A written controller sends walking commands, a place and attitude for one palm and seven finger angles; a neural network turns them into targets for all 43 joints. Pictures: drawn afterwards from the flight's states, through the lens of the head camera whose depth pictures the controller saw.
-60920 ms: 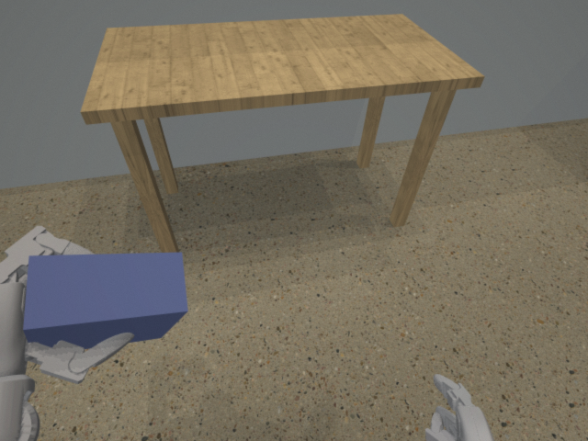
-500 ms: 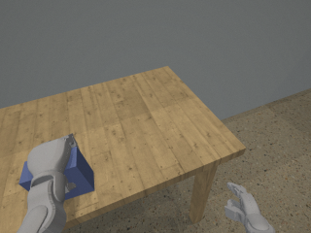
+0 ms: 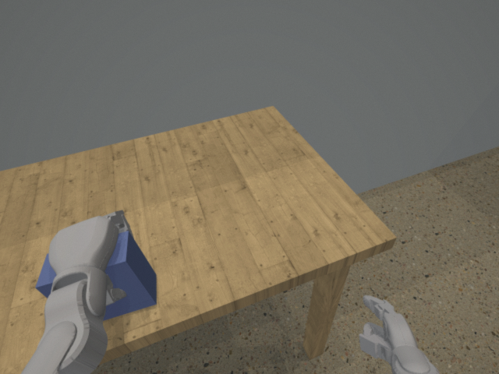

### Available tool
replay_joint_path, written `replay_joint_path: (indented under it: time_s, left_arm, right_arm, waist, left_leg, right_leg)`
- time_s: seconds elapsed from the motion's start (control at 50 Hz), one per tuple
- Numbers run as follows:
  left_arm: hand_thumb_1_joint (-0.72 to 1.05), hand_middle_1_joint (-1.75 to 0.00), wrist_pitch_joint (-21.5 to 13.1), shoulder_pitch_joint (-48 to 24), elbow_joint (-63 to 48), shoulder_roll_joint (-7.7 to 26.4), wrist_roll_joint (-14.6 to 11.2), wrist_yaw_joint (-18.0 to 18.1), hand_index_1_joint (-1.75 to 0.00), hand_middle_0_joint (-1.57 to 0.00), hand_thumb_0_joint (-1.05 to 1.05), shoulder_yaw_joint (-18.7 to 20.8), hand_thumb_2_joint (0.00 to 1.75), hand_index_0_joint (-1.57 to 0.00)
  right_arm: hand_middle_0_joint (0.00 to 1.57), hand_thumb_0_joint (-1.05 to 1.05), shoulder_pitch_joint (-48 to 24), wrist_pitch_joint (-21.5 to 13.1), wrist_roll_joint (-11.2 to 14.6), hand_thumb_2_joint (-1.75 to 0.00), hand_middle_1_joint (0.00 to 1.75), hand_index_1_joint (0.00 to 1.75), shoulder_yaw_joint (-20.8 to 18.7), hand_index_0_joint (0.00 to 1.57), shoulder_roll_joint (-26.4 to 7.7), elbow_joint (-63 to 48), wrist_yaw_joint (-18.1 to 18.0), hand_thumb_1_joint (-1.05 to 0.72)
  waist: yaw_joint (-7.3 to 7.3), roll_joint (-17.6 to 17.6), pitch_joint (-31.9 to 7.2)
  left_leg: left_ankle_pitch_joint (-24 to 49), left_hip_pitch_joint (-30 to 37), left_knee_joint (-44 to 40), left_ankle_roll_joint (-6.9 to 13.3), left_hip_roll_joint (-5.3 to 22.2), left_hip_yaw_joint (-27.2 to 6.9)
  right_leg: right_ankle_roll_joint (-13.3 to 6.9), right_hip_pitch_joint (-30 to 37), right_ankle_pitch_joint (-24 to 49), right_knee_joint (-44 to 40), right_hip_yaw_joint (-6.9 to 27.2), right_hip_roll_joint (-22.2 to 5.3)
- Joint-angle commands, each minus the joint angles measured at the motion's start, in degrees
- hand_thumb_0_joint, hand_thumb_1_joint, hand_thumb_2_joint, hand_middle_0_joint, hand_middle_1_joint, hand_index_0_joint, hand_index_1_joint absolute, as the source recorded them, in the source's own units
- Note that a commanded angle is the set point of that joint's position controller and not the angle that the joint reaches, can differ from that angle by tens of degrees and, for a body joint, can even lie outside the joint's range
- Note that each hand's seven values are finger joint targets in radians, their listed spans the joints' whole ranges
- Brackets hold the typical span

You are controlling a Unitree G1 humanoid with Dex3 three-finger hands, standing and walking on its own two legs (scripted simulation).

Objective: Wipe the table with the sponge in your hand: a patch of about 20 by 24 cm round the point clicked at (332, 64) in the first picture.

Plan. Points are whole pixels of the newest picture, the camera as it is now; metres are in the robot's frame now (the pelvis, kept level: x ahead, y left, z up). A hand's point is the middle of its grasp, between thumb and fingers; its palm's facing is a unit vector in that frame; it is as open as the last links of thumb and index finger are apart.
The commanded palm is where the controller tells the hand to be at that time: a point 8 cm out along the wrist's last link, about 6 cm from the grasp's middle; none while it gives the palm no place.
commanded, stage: lift the sponge slowly off the table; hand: left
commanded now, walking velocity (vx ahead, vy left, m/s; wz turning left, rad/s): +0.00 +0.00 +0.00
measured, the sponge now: (110, 287) +0.23 +0.28 +0.03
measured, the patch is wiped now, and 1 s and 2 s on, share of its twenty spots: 1.00 1.00 1.00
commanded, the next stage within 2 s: bring the sponge back beside the body in 1.62 s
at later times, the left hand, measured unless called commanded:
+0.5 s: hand (98, 252) +0.23 +0.26 +0.12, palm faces +0.13 -0.19 -0.97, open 10.2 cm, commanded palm +0.20 +0.26 +0.19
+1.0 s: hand (101, 234) +0.24 +0.25 +0.15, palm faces +0.14 -0.15 -0.98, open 10.2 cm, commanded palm +0.20 +0.26 +0.23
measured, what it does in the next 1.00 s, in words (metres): stands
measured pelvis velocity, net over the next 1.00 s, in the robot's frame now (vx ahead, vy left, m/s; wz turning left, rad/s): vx -0.02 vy -0.02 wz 0.01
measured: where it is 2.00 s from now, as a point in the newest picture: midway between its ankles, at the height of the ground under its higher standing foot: outside the picture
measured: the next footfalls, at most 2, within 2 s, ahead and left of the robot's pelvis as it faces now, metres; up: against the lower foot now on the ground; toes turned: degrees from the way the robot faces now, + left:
none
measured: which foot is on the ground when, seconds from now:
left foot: down 0.00-1.00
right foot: down 0.00-1.00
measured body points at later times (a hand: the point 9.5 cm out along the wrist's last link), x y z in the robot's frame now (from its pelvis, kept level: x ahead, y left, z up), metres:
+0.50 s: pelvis -0.01 -0.01 +0.00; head -0.03 -0.04 +0.45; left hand +0.22 +0.27 +0.17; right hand +0.26 -0.20 -0.06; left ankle -0.02 +0.08 -0.74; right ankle +0.00 -0.09 -0.74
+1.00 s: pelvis -0.02 -0.02 +0.00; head -0.04 -0.06 +0.45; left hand +0.23 +0.26 +0.20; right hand +0.24 -0.22 -0.07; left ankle -0.02 +0.08 -0.74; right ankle +0.00 -0.09 -0.74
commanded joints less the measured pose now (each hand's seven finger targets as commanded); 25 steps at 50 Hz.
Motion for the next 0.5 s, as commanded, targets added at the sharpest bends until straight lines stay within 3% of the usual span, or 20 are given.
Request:
replay_joint_path:
  time_s: [0.0, 0.06, 0.08, 0.12, 0.16, 0.22, 0.26, 0.28, 0.32, 0.36, 0.42, 0.46, 0.48]
  left_arm:
    - [0.1, -1.6, -0.7, -12.1, -13.3, 10.2, 1.5, 2.2, -1.6, -1.2, 0.0, 7.3, 1.3, -1.2]
    - [0.1, -1.6, -0.7, -13.8, -17.8, 11.7, 1.3, 2.2, -1.6, -1.2, 0.0, 8.1, 1.3, -1.2]
    - [0.1, -1.6, -0.8, -14.5, -17.9, 10.3, 1.3, 2.2, -1.6, -1.2, 0.0, 6.7, 1.3, -1.2]
    - [0.1, -1.6, -0.9, -14.3, -16.8, 10.9, 1.2, 2.1, -1.6, -1.2, 0.0, 7.2, 1.3, -1.2]
    - [0.1, -1.6, -0.6, -14.6, -18.7, 13.8, 1.2, 2.2, -1.6, -1.2, 0.0, 9.9, 1.3, -1.2]
    - [0.1, -1.6, -0.4, -14.9, -17.9, 11.8, 0.8, 2.1, -1.6, -1.2, 0.0, 8.1, 1.3, -1.2]
    - [0.1, -1.6, 0.4, -13.9, -18.3, 14.6, 0.6, 2.1, -1.6, -1.2, 0.0, 11.1, 1.3, -1.2]
    - [0.1, -1.6, 0.7, -14.1, -18.3, 12.7, 0.2, 1.8, -1.6, -1.2, 0.0, 9.5, 1.3, -1.2]
    - [0.1, -1.6, 1.3, -13.7, -16.5, 12.9, -0.5, 1.3, -1.6, -1.2, 0.0, 9.6, 1.3, -1.2]
    - [0.1, -1.6, 2.2, -14.1, -18.3, 14.2, -0.6, 0.7, -1.6, -1.2, 0.0, 10.5, 1.3, -1.2]
    - [0.1, -1.6, 2.5, -16.0, -17.4, 12.1, -1.3, -0.4, -1.6, -1.2, 0.0, 7.8, 1.3, -1.2]
    - [0.1, -1.6, 2.6, -17.1, -19.2, 14.9, -1.0, -0.6, -1.6, -1.2, 0.0, 10.0, 1.3, -1.2]
    - [0.1, -1.6, 2.5, -18.7, -18.8, 14.2, -0.8, -0.7, -1.6, -1.2, 0.0, 9.2, 1.3, -1.2]
  right_arm:
    - [0.2, 0.0, -14.4, -3.3, -0.3, -0.9, 0.3, 0.3, -2.1, 0.2, -5.2, -11.1, 0.0, -0.9]
    - [0.2, 0.0, -15.6, -3.3, -0.2, -0.9, 0.3, 0.3, -2.1, 0.2, -5.5, -11.6, 0.1, -0.9]
    - [0.2, 0.0, -14.7, -3.5, -0.4, -0.9, 0.3, 0.3, -2.1, 0.2, -5.1, -11.6, 0.0, -0.9]
    - [0.2, 0.0, -14.2, -3.3, -0.5, -0.9, 0.3, 0.3, -2.1, 0.2, -5.3, -11.1, -0.1, -0.9]
    - [0.2, 0.0, -15.7, -3.1, -0.4, -0.9, 0.3, 0.3, -2.0, 0.2, -5.5, -11.3, -0.3, -0.9]
    - [0.2, 0.0, -14.9, -2.6, -0.5, -0.9, 0.3, 0.3, -1.9, 0.2, -5.2, -11.1, -0.3, -0.9]
    - [0.2, 0.0, -16.7, -2.3, -0.3, -0.9, 0.3, 0.3, -1.7, 0.2, -5.5, -11.2, -0.1, -0.9]
    - [0.2, 0.0, -15.8, -2.2, -0.4, -0.9, 0.3, 0.3, -1.6, 0.2, -5.1, -11.5, -0.1, -0.9]
    - [0.2, 0.0, -15.9, -1.6, -0.3, -0.9, 0.3, 0.3, -1.5, 0.2, -5.3, -11.1, -0.1, -0.9]
    - [0.2, 0.0, -17.7, -1.4, 0.0, -0.9, 0.3, 0.3, -1.3, 0.2, -5.6, -11.7, -0.1, -0.9]
    - [0.2, 0.0, -16.4, -1.5, 0.1, -0.9, 0.3, 0.3, -1.1, 0.2, -5.4, -11.7, -0.3, -0.9]
    - [0.2, 0.0, -17.6, -1.9, 0.2, -0.9, 0.3, 0.3, -1.1, 0.2, -5.6, -12.3, -0.7, -0.9]
    - [0.2, 0.0, -16.5, -2.0, 0.1, -0.9, 0.3, 0.3, -0.9, 0.2, -5.3, -12.1, -0.9, -0.9]
  waist:
    - [0.75, -2.5, -9.3]
    - [0.82, 0.8, -9.5]
    - [0.58, 0.0, -9.7]
    - [0.32, -0.8, -8.8]
    - [0.85, -1.3, -9.9]
    - [0.52, -1.6, -9.4]
    - [1.3, -0.9, -9.3]
    - [1.13, -1.9, -10.3]
    - [0.71, -2.9, -8.8]
    - [1.03, -0.5, -8.5]
    - [0.06, -1.8, -7.6]
    - [0.54, -0.2, -8.5]
    - [0.39, -0.5, -9.2]
  left_leg:
    - [17.9, -1.4, -2.9, -0.4, 3.4, -2.9]
    - [18.3, -0.1, -3.5, -0.5, 3.8, -3.7]
    - [19.1, 0.0, -3.1, -0.4, 3.7, -3.4]
    - [19.8, 0.1, -3.4, -0.6, 3.8, -3.6]
    - [18.9, 0.4, -3.6, -0.5, 3.8, -3.8]
    - [19.4, 0.2, -3.7, -0.8, 3.7, -3.1]
    - [19.1, 0.0, -4.0, -0.7, 3.7, -3.4]
    - [19.7, -0.3, -3.6, -0.7, 3.5, -2.8]
    - [18.9, -0.8, -3.7, -0.8, 3.6, -2.6]
    - [18.0, -0.5, -4.0, -0.7, 3.5, -3.0]
    - [17.4, -0.7, -4.0, -0.6, 3.7, -2.7]
    - [16.1, -0.3, -4.1, -0.4, 3.7, -3.1]
    - [16.7, -0.4, -3.9, -0.3, 3.5, -2.8]
  right_leg:
    - [-2.1, 7.5, 13.5, -1.8, 3.1, -2.5]
    - [-2.7, 7.2, 12.7, -1.9, 4.0, -1.8]
    - [-2.5, 7.5, 13.3, -1.8, 2.9, -2.1]
    - [-2.5, 7.4, 14.3, -2.3, 3.0, -2.1]
    - [-2.8, 8.3, 14.0, -2.3, 4.8, -1.7]
    - [-2.4, 8.6, 14.7, -2.6, 3.5, -2.2]
    - [-2.9, 8.8, 14.7, -2.6, 5.3, -1.8]
    - [-2.5, 9.8, 15.7, -2.2, 3.9, -2.5]
    - [-2.2, 9.0, 15.7, -2.7, 4.0, -2.6]
    - [-2.7, 8.1, 14.1, -2.9, 5.5, -2.2]
    - [-2.1, 7.5, 13.1, -3.2, 3.6, -2.7]
    - [-2.4, 7.4, 11.4, -3.3, 5.1, -2.3]
    - [-2.3, 8.2, 11.9, -3.0, 4.0, -2.8]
